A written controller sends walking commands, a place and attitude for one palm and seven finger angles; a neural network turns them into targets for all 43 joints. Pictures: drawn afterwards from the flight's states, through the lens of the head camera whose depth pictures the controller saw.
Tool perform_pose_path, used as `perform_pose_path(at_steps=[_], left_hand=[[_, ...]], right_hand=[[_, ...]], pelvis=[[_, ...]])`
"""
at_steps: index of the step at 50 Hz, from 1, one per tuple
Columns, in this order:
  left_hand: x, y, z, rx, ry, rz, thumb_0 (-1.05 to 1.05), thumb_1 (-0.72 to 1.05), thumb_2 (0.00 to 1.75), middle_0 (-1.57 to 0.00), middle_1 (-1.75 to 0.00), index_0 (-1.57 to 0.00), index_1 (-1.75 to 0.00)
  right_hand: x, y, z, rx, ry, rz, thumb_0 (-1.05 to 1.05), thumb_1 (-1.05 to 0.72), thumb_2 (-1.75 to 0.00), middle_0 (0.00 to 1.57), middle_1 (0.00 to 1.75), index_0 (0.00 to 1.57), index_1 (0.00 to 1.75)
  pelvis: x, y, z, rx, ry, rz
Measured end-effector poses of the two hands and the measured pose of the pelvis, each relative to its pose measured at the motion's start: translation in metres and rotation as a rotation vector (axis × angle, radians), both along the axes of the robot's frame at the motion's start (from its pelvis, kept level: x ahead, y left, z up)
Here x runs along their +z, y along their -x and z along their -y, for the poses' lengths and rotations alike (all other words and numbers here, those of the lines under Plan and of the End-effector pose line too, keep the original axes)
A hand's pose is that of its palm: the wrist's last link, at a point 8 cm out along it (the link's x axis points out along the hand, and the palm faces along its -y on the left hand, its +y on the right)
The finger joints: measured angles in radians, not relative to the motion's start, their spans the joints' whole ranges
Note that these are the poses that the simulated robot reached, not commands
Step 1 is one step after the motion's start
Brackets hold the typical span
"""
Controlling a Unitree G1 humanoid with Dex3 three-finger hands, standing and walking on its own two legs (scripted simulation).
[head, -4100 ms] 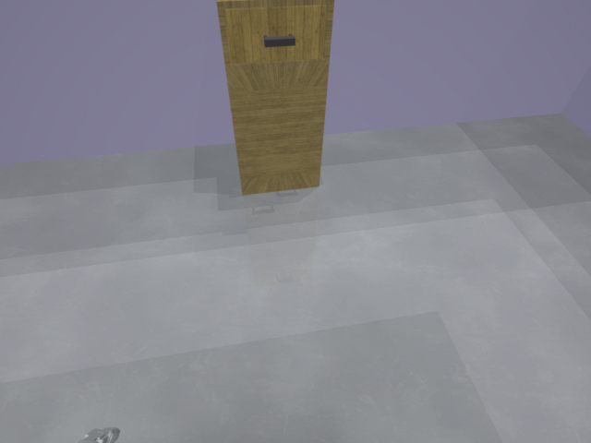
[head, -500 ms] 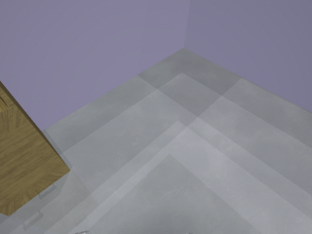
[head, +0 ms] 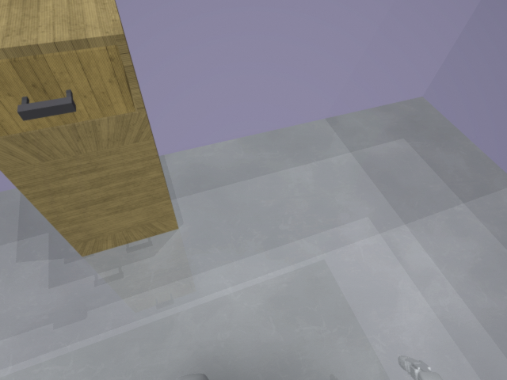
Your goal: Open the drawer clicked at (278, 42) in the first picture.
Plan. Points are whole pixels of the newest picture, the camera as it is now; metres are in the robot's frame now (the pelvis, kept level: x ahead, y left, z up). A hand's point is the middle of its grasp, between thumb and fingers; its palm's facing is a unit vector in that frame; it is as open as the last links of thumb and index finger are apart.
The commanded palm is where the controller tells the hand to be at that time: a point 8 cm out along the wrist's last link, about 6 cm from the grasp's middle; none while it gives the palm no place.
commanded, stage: turn to face it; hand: left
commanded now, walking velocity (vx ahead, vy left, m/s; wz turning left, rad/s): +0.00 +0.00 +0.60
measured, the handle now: (47, 102) +0.63 +0.52 +0.00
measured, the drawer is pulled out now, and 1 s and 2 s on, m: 0.00 0.00 0.00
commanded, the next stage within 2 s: take the last steps up to it in 0.62 s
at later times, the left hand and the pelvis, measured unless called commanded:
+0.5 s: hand out of the picture +0.09 +0.20 -0.13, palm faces +0.25 -0.92 -0.28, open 7.4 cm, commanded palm none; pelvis +0.02 -0.03 +0.01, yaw +15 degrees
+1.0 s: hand out of the picture -0.12 +0.17 -0.17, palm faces +0.48 -0.85 -0.21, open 7.4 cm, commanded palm none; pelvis +0.01 +0.01 +0.01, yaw +24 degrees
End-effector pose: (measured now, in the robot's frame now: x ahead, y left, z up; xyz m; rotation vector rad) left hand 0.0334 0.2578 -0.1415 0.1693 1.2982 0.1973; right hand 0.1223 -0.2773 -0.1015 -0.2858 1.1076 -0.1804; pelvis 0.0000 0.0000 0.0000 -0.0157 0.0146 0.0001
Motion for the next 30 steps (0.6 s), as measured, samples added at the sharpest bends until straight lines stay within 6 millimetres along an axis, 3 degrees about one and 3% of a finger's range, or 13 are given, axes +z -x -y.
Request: perform_pose_path(at_steps=[2, 5, 15, 19, 24, 26, 30], left_hand=[[-0.006, 0.011, -0.014, 0.03, -0.003, -0.041, 0.0, 0.91, 0.9, -0.2, -0.3, -0.2, -0.3], [0.0, 0.015, -0.027, 0.069, -0.011, -0.057, 0.0, 0.91, 0.9, -0.2, -0.3, -0.2, -0.3], [0.028, -0.014, -0.03, 0.136, -0.033, 0.09, 0.0, 0.91, 0.9, -0.19, -0.3, -0.2, -0.3], [0.035, -0.029, -0.018, 0.145, -0.047, 0.139, 0.0, 0.91, 0.9, -0.19, -0.3, -0.2, -0.3], [0.043, -0.04, 0.008, 0.152, -0.076, 0.204, 0.0, 0.91, 0.9, -0.2, -0.3, -0.2, -0.3], [0.044, -0.036, 0.019, 0.155, -0.092, 0.219, 0.0, 0.91, 0.9, -0.2, -0.3, -0.2, -0.3], [0.051, -0.014, 0.038, 0.204, -0.086, 0.202, 0.0, 0.91, 0.9, -0.2, -0.3, -0.2, -0.3]], right_hand=[[0.004, -0.016, -0.012, 0.041, 0.01, 0.032, 0.01, -0.91, -0.9, 0.19, 0.29, 0.19, 0.29], [0.011, -0.024, -0.027, 0.079, 0.015, 0.034, 0.0, -0.91, -0.9, 0.19, 0.29, 0.19, 0.29], [0.001, -0.01, -0.057, 0.134, -0.061, -0.073, 0.01, -0.9, -0.9, 0.2, 0.29, 0.2, 0.3], [-0.01, -0.002, -0.052, 0.136, -0.093, -0.112, 0.01, -0.9, -0.9, 0.2, 0.29, 0.2, 0.3], [-0.031, 0.003, -0.031, 0.14, -0.126, -0.151, 0.01, -0.9, -0.9, 0.2, 0.3, 0.2, 0.3], [-0.039, 0.002, -0.021, 0.142, -0.134, -0.16, 0.01, -0.9, -0.9, 0.2, 0.29, 0.2, 0.3], [-0.037, -0.004, -0.008, 0.173, -0.123, -0.191, 0.01, -0.91, -0.9, 0.2, 0.29, 0.2, 0.3]], pelvis=[[-0.002, -0.001, -0.006, 0.017, -0.006, -0.001], [0.005, -0.003, -0.012, 0.051, 0.011, -0.002], [0.019, -0.011, -0.011, 0.164, 0.008, -0.001], [0.018, -0.012, -0.001, 0.203, -0.004, 0.001], [0.01, -0.015, 0.022, 0.248, -0.028, 0.001], [0.006, -0.015, 0.03, 0.269, -0.028, 0.009], [0.013, -0.015, 0.038, 0.319, -0.038, 0.022]])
